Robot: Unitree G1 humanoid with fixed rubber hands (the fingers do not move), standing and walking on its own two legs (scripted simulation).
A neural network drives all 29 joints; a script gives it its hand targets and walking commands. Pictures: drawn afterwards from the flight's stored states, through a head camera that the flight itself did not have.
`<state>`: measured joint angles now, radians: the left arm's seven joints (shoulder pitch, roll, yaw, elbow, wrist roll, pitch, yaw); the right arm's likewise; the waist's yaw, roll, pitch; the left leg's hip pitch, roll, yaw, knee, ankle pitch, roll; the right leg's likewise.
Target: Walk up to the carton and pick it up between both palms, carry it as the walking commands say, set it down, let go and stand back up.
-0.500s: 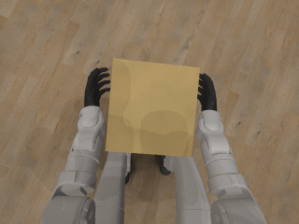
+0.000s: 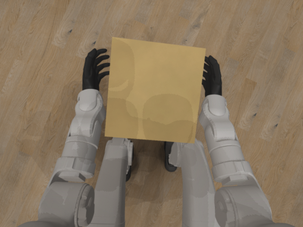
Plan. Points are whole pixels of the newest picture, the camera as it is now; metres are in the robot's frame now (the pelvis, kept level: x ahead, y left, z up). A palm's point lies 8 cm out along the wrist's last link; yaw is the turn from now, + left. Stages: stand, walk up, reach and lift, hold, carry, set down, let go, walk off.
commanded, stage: set down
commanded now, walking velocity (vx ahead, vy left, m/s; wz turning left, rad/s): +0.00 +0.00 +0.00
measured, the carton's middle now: (151, 93) +0.40 +0.02 -0.20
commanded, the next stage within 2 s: none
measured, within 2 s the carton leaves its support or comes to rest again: neither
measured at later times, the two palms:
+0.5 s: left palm (102, 80) +0.44 +0.16 -0.24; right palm (199, 85) +0.44 -0.13 -0.24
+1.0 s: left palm (109, 70) +0.48 +0.16 -0.31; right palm (194, 75) +0.48 -0.13 -0.31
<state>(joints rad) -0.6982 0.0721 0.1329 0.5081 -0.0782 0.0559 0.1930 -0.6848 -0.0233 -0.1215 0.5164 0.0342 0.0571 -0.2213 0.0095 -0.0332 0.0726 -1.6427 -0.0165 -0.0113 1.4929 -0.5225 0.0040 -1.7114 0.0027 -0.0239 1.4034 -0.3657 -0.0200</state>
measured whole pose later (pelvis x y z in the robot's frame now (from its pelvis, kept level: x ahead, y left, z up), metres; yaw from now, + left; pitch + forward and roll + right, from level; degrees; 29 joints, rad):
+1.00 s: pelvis -0.05 +0.00 -0.14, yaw +1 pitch +28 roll -1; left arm -1.36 0.24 0.12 0.82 -0.11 0.20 0.18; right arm -1.30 -0.19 -0.26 0.77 0.15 0.21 -0.20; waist 0.00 -0.03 0.52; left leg -1.92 -0.05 -0.02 2.03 -0.61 0.00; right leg -1.98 0.00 -0.02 1.92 -0.43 0.00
